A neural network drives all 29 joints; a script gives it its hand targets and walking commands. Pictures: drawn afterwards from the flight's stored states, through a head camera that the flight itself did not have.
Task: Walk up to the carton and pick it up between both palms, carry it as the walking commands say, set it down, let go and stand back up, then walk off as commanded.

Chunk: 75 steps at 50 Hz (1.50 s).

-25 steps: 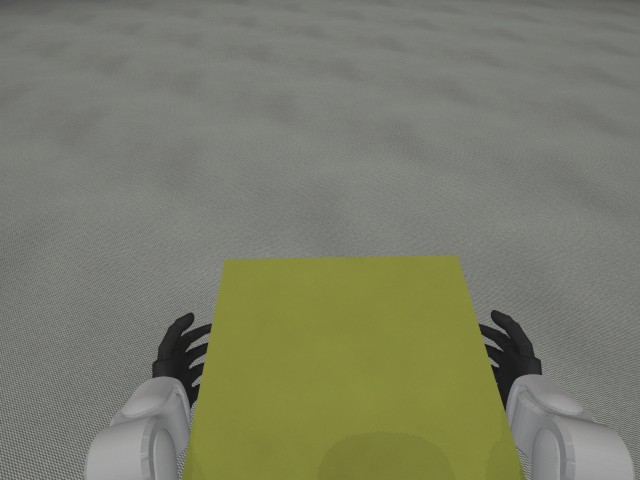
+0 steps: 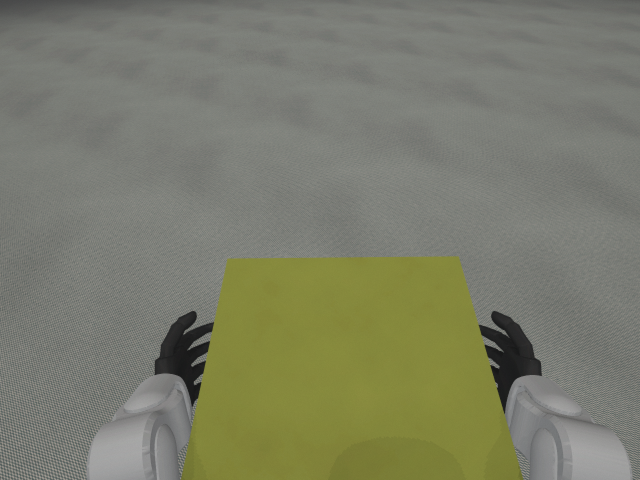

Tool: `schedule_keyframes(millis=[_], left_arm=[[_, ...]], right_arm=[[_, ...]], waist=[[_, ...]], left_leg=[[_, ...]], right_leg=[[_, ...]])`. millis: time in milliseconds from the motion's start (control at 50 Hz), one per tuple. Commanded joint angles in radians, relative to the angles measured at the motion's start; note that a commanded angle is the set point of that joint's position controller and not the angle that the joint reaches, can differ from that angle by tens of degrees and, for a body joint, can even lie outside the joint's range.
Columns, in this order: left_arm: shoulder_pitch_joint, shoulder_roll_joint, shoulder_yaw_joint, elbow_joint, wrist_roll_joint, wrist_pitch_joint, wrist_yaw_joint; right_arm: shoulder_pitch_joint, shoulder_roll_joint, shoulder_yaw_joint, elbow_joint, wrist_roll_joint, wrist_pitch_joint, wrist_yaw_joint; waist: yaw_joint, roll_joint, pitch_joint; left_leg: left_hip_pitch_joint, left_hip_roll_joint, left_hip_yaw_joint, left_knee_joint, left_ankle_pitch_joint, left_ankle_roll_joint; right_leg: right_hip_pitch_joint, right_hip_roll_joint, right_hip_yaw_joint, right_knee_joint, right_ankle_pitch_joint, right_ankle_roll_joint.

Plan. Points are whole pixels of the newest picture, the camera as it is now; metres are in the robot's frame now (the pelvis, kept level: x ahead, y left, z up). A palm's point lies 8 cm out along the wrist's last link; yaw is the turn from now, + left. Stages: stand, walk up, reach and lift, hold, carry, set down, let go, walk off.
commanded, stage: carry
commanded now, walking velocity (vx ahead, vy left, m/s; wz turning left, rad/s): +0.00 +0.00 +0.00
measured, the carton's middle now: (343, 398) +0.25 +0.00 +0.02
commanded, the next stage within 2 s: none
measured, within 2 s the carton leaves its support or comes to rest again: neither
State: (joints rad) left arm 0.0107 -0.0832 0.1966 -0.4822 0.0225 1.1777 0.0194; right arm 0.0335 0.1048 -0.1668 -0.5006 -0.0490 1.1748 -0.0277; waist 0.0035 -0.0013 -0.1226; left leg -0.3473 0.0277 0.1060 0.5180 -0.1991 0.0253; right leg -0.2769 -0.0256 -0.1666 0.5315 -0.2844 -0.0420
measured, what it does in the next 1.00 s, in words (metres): stands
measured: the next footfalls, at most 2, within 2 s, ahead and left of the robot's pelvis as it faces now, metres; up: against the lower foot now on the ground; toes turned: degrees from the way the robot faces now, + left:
none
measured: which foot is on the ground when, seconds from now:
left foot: down 0.00-1.00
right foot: down 0.00-1.00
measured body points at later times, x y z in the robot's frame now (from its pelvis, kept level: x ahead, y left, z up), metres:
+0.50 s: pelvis +0.00 +0.00 +0.00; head -0.03 +0.00 +0.45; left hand +0.24 +0.19 +0.09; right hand +0.24 -0.18 +0.09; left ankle +0.05 +0.10 -0.73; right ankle +0.00 -0.09 -0.73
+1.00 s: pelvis +0.00 -0.01 +0.00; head -0.03 -0.02 +0.45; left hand +0.24 +0.17 +0.09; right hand +0.24 -0.19 +0.08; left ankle +0.05 +0.10 -0.73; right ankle +0.00 -0.09 -0.73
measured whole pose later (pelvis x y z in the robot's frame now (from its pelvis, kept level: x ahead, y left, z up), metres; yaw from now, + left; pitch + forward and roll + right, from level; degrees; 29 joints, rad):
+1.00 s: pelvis +0.00 -0.01 +0.00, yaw +1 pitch +1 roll +0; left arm 0.00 -0.09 0.20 -0.46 0.02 1.15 0.01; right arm 0.03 0.10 -0.16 -0.49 -0.05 1.15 -0.03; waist 0.00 0.00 -0.11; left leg -0.35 0.04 0.08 0.51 -0.19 0.01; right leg -0.27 -0.02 -0.19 0.53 -0.29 -0.06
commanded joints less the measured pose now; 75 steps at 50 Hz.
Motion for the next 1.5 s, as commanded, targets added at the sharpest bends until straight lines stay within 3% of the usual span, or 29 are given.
schedule_keyframes(millis=[0, 1480], left_arm=[[-0.399, -0.66, -0.729, -0.114, -0.249, -0.002, -0.072], [-0.4, -0.651, -0.714, -0.102, -0.244, -0.032, -0.073]], right_arm=[[-0.401, 0.644, 0.729, -0.105, 0.244, -0.006, 0.066], [-0.399, 0.65, 0.741, -0.096, 0.246, -0.031, 0.068]], waist=[[-0.001, 0.022, -0.115], [-0.006, 0.002, -0.12]], left_leg=[[0.048, 0.122, -0.147, -0.103, 0.066, 0.007], [0.054, 0.1, -0.122, -0.059, 0.102, 0.006]], right_leg=[[0.033, -0.123, 0.144, -0.105, 0.028, -0.002], [0.064, -0.14, 0.137, -0.121, 0.14, -0.004]])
